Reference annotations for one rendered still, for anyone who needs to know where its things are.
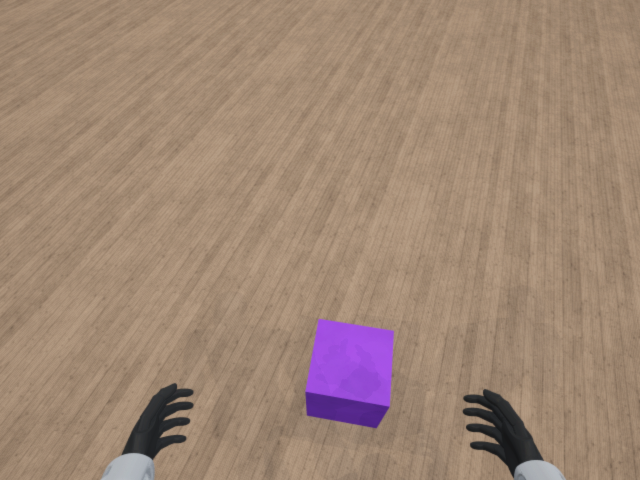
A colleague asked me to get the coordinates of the left robot hand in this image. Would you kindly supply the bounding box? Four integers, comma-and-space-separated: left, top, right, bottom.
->
122, 383, 194, 460

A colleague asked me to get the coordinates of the right robot hand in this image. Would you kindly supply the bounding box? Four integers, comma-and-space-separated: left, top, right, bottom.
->
463, 389, 544, 478

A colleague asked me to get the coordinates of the robot right forearm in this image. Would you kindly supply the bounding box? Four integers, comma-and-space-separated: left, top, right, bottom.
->
514, 460, 566, 480

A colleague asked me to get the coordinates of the carton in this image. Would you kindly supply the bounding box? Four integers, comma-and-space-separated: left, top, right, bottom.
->
305, 319, 394, 428

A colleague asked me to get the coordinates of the robot left forearm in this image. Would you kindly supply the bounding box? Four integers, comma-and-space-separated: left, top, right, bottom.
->
101, 453, 155, 480

